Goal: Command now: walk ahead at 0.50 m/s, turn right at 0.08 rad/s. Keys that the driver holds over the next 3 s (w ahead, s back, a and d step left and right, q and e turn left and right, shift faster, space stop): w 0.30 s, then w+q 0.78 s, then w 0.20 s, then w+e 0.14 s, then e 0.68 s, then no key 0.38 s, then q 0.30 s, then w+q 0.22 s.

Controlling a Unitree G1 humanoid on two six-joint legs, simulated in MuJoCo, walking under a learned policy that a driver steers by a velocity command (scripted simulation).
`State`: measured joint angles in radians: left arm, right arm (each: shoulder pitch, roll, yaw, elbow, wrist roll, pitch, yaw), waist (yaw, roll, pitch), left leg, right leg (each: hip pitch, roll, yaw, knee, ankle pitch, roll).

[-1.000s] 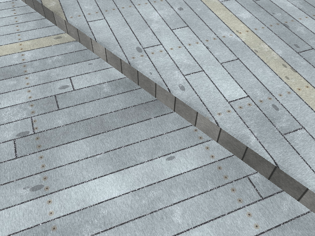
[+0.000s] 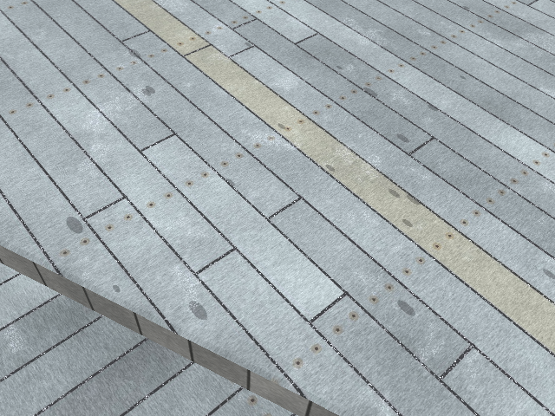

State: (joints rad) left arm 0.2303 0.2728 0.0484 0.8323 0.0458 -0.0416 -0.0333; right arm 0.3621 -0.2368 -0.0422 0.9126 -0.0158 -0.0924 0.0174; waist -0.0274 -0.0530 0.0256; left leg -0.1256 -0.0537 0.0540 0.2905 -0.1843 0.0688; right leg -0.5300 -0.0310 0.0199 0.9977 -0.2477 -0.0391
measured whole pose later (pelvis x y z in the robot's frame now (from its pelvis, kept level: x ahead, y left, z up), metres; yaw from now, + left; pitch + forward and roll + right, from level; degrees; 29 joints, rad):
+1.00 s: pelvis +0.53 +0.10 -0.01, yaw +20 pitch +3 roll +2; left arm 0.37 0.17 0.03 0.95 -0.02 -0.11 -0.03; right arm 0.00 -0.19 -0.02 0.68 -0.01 0.01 0.03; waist 0.02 0.03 0.09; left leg -0.88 -0.09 0.19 1.20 -0.38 0.19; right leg -0.13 -0.09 -0.03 1.27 -0.21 0.00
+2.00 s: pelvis +1.05 +0.34 +0.12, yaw +9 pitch +3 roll -1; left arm 0.21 0.33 0.07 0.70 0.01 -0.10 -0.06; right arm 0.15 -0.31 -0.01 0.70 -0.01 -0.10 -0.03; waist 0.02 -0.01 -0.01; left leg -0.36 0.02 -0.01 0.47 -0.16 0.01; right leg -0.36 0.14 0.19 0.70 -0.43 0.00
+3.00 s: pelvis +1.05 +0.30 +0.11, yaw +12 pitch +2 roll +0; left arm 0.41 0.27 0.09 0.79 0.01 -0.08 0.01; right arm 0.19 -0.27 -0.07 0.69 0.03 -0.04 0.00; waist 0.04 0.02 -0.03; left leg -0.53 -0.05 -0.15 0.98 -0.40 0.00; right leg -0.17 0.03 -0.07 0.49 -0.36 -0.06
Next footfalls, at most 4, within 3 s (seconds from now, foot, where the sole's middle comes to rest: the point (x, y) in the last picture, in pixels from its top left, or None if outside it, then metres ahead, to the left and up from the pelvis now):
0.26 right None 0.27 -0.10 -0.79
0.90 left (190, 313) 0.69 0.19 -0.66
1.52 right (184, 186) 1.09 0.24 -0.66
1.94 left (102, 180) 1.11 0.47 -0.66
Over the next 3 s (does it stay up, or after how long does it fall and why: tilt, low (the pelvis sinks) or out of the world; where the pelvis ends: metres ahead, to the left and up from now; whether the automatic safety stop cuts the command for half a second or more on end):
stays up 1.05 0.30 0.11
